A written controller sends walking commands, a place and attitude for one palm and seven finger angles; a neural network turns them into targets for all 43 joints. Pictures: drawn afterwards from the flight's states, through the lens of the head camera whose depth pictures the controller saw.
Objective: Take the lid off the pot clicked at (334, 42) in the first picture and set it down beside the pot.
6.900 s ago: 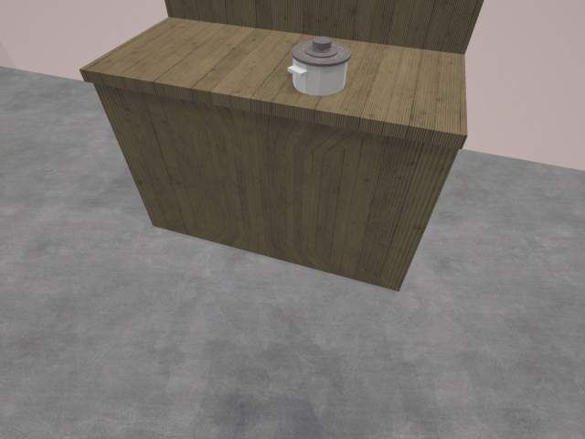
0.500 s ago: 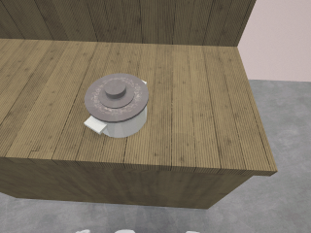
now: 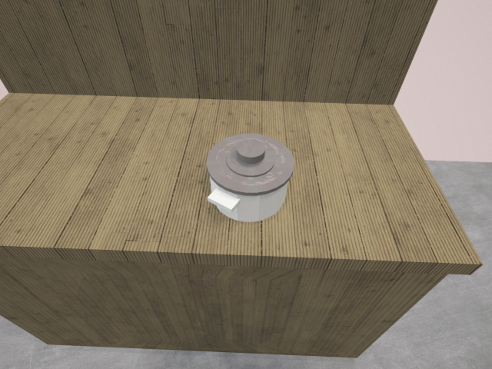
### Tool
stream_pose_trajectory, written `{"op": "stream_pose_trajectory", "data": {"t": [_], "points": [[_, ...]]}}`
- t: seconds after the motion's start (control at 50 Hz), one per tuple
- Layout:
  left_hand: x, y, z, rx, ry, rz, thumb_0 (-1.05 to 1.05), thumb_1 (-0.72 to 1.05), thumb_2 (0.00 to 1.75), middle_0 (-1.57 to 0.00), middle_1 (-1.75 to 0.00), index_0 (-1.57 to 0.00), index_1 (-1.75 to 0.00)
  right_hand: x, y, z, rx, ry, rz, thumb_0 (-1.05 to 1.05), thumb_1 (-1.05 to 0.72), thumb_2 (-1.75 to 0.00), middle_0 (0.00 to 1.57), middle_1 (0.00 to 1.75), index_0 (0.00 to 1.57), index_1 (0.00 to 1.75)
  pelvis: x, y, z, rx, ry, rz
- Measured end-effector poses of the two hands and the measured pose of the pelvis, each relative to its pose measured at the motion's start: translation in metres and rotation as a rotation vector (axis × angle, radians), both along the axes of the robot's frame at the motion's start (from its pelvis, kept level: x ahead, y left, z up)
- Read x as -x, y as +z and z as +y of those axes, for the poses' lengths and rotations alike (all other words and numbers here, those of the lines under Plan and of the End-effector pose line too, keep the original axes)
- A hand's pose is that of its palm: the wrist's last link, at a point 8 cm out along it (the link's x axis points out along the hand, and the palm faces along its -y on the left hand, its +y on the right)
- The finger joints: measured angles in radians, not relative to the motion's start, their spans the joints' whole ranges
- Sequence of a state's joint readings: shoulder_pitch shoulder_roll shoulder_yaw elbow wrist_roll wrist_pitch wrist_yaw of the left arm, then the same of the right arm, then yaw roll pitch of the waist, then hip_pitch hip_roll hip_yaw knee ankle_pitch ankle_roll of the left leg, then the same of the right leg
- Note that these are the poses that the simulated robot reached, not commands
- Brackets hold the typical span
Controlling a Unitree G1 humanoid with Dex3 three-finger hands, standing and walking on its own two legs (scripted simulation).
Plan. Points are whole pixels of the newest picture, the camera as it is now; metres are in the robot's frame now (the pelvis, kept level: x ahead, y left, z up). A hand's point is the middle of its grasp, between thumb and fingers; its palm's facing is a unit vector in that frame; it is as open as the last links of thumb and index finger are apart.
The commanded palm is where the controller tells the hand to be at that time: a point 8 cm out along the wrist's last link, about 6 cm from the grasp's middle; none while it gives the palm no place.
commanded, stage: come to a stop and stand still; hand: left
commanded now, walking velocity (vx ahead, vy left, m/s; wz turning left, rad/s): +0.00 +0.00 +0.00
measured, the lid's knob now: (250, 151) +0.46 +0.04 +0.12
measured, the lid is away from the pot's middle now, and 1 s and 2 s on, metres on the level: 0.00 0.00 0.00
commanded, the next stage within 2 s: look again from close up in 0.64 s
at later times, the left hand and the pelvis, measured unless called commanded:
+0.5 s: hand out of the picture +0.00 +0.25 -0.17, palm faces +0.02 -0.98 -0.19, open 7.4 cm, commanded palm none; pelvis -0.03 +0.07 +0.01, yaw -2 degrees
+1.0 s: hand out of the picture -0.04 +0.22 -0.16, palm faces +0.02 -0.99 -0.16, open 7.4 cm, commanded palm none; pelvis -0.02 +0.07 +0.01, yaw -1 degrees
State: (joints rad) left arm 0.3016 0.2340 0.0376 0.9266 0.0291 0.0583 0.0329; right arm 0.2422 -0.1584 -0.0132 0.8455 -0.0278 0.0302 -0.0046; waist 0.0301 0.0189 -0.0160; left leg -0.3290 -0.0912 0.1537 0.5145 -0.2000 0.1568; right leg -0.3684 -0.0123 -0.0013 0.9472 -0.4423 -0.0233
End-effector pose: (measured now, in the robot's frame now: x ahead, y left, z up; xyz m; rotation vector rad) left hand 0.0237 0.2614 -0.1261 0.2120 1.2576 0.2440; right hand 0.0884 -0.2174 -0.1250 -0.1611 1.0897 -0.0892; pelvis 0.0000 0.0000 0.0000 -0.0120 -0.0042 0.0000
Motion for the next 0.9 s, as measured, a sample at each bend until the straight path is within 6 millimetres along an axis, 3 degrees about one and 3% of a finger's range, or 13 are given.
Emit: {"op": "stream_pose_trajectory", "data": {"t": [0.14, 0.22, 0.3, 0.4, 0.5, 0.58, 0.72, 0.9], "points": [[0.047, 0.01, 0.011, -0.004, 0.019, 0.08, 0.01, 0.91, 0.9, -0.2, -0.3, -0.2, -0.3, 0.057, -0.014, 0.011, -0.01, -0.08, 0.121, -0.01, -0.93, -0.9, 0.2, 0.3, 0.2, 0.3, 0.014, 0.004, 0.023, -0.013, 0.002, -0.002], [0.076, 0.007, 0.015, 0.016, 0.046, 0.125, 0.01, 0.91, 0.9, -0.2, -0.3, -0.2, -0.3, 0.087, -0.011, 0.018, 0.004, -0.095, 0.203, 0.0, -0.92, -0.9, 0.2, 0.3, 0.2, 0.3, 0.019, 0.008, 0.035, 0.008, 0.011, -0.014], [0.075, -0.011, 0.02, 0.073, 0.005, 0.147, 0.01, 0.91, 0.9, -0.2, -0.3, -0.2, -0.3, 0.113, -0.006, 0.028, 0.033, -0.13, 0.225, 0.0, -0.92, -0.9, 0.2, 0.3, 0.2, 0.3, 0.022, 0.002, 0.048, 0.002, -0.001, -0.012], [0.054, -0.019, 0.029, 0.117, -0.01, 0.104, 0.01, 0.91, 0.9, -0.2, -0.3, -0.2, -0.3, 0.138, -0.007, 0.052, 0.049, -0.124, 0.278, 0.0, -0.92, -0.9, 0.2, 0.3, 0.19, 0.3, 0.029, 0.001, 0.068, -0.012, -0.016, -0.014], [0.033, -0.013, 0.037, 0.111, -0.038, 0.047, 0.01, 0.91, 0.9, -0.2, -0.3, -0.2, -0.3, 0.143, -0.008, 0.078, 0.004, -0.126, 0.276, 0.0, -0.91, -0.9, 0.2, 0.3, 0.19, 0.3, 0.033, 0.006, 0.074, -0.026, -0.028, 0.005], [0.03, -0.005, 0.041, 0.096, -0.043, 0.033, 0.01, 0.92, 0.9, -0.2, -0.3, -0.2, -0.3, 0.142, -0.011, 0.086, -0.013, -0.124, 0.28, 0.01, -0.93, -0.9, 0.2, 0.3, 0.2, 0.3, 0.035, 0.009, 0.079, -0.014, -0.023, 0.003], [0.043, -0.004, 0.041, 0.093, -0.04, 0.076, 0.01, 0.92, 0.9, -0.2, -0.3, -0.2, -0.3, 0.136, -0.01, 0.082, -0.016, -0.13, 0.27, 0.02, -0.94, -0.9, 0.2, 0.3, 0.2, 0.3, 0.032, 0.011, 0.079, -0.013, -0.025, 0.006], [0.065, -0.008, 0.023, 0.128, -0.017, 0.158, 0.01, 0.91, 0.9, -0.2, -0.3, -0.2, -0.3, 0.119, -0.006, 0.07, 0.007, -0.121, 0.263, 0.01, -0.93, -0.9, 0.2, 0.3, 0.2, 0.3, 0.023, 0.012, 0.073, -0.012, -0.026, 0.007]]}}
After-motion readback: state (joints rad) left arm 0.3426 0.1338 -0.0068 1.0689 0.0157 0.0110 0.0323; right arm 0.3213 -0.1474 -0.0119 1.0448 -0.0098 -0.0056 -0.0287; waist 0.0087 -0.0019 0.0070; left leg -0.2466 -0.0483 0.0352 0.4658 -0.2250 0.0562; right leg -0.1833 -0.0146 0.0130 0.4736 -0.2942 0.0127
